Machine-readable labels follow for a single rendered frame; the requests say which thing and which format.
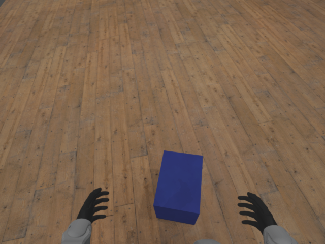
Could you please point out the right robot forearm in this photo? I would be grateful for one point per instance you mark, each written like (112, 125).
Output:
(275, 234)

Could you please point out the left robot hand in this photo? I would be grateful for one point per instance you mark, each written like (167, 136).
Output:
(88, 209)

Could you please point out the right robot hand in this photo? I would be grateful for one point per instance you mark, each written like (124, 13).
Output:
(261, 213)

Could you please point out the carton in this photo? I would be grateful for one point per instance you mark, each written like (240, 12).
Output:
(178, 192)

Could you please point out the left robot forearm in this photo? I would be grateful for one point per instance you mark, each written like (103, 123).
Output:
(78, 232)

